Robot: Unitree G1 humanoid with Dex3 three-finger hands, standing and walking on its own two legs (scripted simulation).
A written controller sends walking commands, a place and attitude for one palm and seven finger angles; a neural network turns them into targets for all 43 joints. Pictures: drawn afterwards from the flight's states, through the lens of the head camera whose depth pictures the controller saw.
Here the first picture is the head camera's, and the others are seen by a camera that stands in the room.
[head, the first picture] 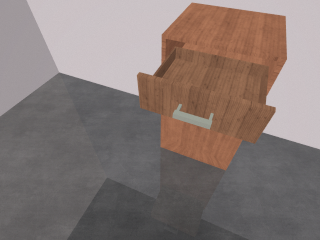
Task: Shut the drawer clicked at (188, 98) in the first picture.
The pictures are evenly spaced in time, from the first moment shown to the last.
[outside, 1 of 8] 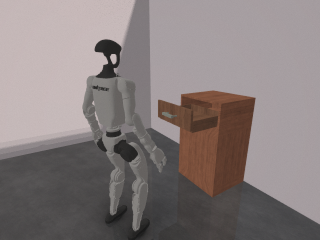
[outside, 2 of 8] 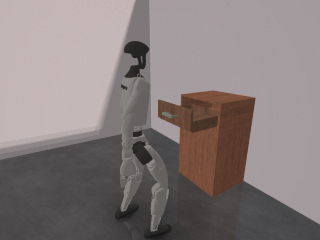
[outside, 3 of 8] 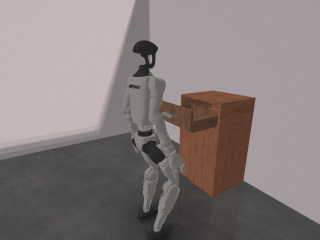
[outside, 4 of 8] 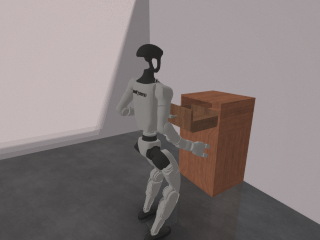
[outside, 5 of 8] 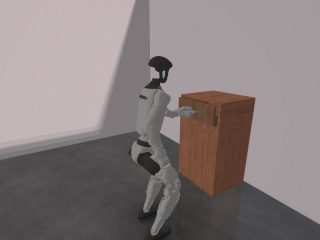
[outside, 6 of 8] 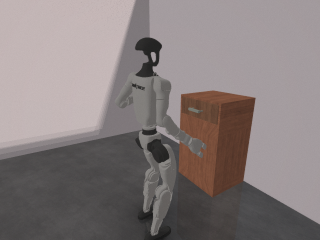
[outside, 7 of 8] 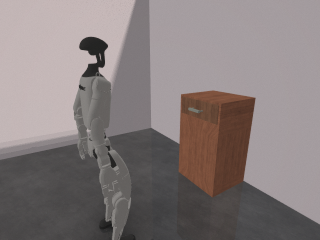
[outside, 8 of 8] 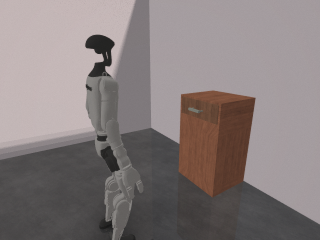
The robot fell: no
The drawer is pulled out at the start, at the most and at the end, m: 0.28 0.28 0.00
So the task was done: yes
